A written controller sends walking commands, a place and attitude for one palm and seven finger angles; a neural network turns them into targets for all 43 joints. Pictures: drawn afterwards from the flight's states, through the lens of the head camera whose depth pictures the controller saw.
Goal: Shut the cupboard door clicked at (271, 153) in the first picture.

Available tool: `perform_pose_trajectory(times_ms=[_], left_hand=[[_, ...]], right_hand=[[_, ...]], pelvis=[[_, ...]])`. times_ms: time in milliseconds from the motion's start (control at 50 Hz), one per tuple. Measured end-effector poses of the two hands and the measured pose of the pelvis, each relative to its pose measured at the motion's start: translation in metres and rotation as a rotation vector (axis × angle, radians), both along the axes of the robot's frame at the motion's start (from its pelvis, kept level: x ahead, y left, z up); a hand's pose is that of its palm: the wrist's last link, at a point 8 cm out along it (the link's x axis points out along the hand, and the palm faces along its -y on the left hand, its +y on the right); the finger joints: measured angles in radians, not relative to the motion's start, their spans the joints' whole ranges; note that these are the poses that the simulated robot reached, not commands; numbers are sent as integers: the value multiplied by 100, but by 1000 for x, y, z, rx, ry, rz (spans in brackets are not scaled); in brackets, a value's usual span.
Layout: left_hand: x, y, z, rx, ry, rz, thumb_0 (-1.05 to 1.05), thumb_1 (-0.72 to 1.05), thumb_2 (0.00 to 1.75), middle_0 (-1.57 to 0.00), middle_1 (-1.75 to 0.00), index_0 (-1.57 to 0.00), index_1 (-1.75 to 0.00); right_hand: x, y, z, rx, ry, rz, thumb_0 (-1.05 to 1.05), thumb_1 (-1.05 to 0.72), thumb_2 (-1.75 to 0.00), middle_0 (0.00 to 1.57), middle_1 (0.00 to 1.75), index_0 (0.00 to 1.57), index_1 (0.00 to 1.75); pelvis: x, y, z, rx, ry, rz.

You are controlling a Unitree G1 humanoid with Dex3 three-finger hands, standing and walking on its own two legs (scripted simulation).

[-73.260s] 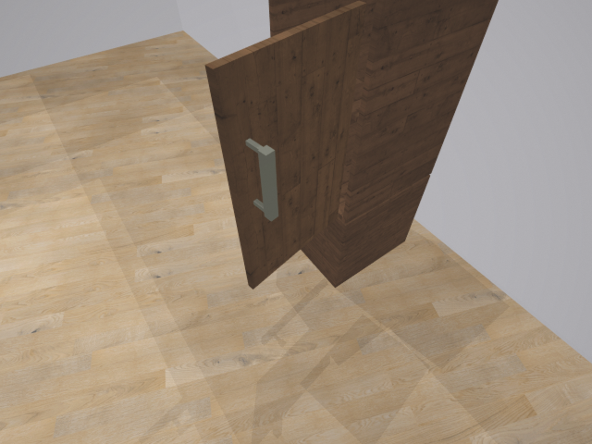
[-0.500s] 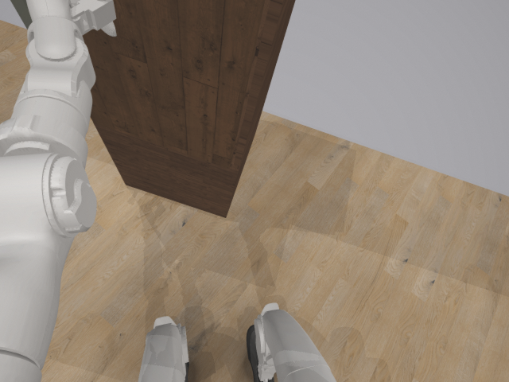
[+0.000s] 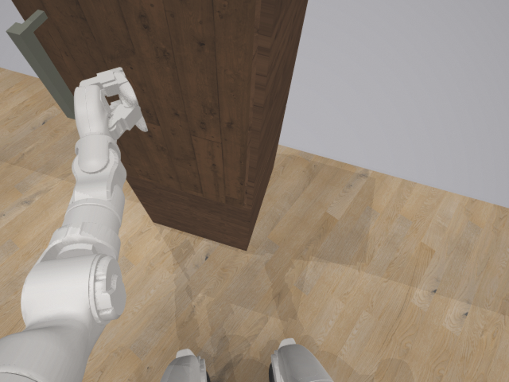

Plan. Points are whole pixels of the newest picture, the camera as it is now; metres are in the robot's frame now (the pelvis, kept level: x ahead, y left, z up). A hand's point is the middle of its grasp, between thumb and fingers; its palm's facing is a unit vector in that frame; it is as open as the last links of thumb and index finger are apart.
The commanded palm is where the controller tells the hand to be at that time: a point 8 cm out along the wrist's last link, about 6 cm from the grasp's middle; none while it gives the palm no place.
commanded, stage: pull the fist back off the door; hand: left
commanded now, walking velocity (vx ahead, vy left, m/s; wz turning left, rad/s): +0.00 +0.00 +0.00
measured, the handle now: (58, 70) +0.60 +0.25 +0.09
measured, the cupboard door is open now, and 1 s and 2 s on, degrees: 0 0 0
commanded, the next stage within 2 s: draw the hand back to the body in 0.08 s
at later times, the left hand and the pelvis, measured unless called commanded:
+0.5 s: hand (96, 147) +0.42 +0.16 +0.12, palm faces +0.11 -0.99 -0.03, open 3.1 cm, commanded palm +0.38 +0.21 +0.13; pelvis +0.02 -0.01 +0.03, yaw +1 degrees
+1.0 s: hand out of the picture +0.28 +0.21 +0.17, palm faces +0.28 -0.93 -0.26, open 3.4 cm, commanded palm +0.23 +0.26 +0.19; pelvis +0.00 +0.00 +0.06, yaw +2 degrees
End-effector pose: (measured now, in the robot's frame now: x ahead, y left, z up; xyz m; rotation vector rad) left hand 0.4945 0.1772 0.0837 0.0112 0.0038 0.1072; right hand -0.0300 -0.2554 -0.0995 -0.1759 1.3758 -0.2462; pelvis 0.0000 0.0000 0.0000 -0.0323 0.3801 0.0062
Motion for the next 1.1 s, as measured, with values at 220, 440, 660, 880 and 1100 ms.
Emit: perform_pose_trajectory(times_ms=[220, 440, 660, 880, 1100], left_hand=[[-24, 0, 6, 3, -2, -3, 2, 90, 91, -131, -150, -130, -150], [-74, 24, 31, 17, -38, 0, 2, 90, 90, -130, -150, -130, -150], [-150, 45, 61, 30, -71, -19, 2, 90, 90, -130, -150, -130, -150], [-215, 61, 91, 219, -43, 84, 2, 90, 90, -114, -132, -113, -132], [-273, 95, 113, 298, -50, 237, 2, 90, 90, -85, -101, -85, -101]], right_hand=[[95, -7, 0, 0, -189, 85, 0, -91, -90, 20, 30, 20, 30], [125, -2, 15, 40, -299, 65, 0, -91, -90, 20, 30, 20, 30], [159, 2, 36, 23, -452, 126, 0, -91, -90, 20, 30, 20, 30], [205, 21, 74, 22, -645, 160, 1, -91, -90, 20, 30, 20, 30], [223, 41, 88, 44, -686, 234, 1, -90, -90, 20, 30, 20, 30]], pelvis=[[15, -4, 7, 9, -58, 25], [23, -8, 24, 25, -134, 1], [13, -8, 37, 26, -253, 32], [4, -5, 53, 41, -358, 26], [7, -3, 64, 42, -418, 35]])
